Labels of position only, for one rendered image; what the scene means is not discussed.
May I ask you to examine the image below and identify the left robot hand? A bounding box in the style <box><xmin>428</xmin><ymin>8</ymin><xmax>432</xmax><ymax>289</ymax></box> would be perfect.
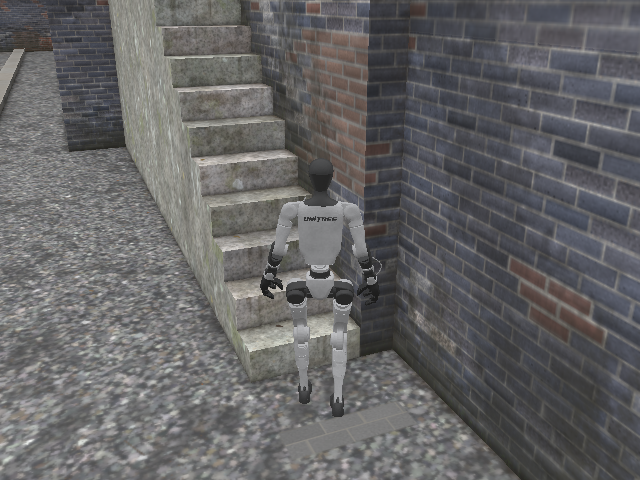
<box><xmin>260</xmin><ymin>275</ymin><xmax>283</xmax><ymax>299</ymax></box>

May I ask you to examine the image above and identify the robot right forearm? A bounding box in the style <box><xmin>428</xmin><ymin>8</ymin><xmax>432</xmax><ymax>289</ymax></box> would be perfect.
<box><xmin>358</xmin><ymin>242</ymin><xmax>377</xmax><ymax>285</ymax></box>

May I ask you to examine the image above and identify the robot left upper arm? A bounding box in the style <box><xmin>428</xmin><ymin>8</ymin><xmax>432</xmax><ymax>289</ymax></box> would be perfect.
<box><xmin>272</xmin><ymin>201</ymin><xmax>300</xmax><ymax>256</ymax></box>

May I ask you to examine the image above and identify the robot right upper arm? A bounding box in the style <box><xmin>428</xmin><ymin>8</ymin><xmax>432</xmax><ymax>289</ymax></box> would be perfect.
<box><xmin>341</xmin><ymin>202</ymin><xmax>368</xmax><ymax>258</ymax></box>

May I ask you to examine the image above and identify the right robot hand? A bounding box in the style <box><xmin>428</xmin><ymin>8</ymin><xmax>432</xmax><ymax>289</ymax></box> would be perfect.
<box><xmin>357</xmin><ymin>281</ymin><xmax>380</xmax><ymax>306</ymax></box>

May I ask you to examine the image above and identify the robot left forearm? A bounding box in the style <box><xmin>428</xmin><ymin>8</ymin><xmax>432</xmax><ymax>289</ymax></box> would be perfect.
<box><xmin>263</xmin><ymin>241</ymin><xmax>283</xmax><ymax>280</ymax></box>

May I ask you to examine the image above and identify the left robot foot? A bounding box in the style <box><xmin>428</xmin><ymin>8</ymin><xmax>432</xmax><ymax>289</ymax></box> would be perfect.
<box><xmin>298</xmin><ymin>380</ymin><xmax>312</xmax><ymax>404</ymax></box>

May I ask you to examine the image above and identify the robot torso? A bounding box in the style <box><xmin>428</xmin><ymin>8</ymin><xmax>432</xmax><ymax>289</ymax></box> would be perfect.
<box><xmin>297</xmin><ymin>197</ymin><xmax>344</xmax><ymax>300</ymax></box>

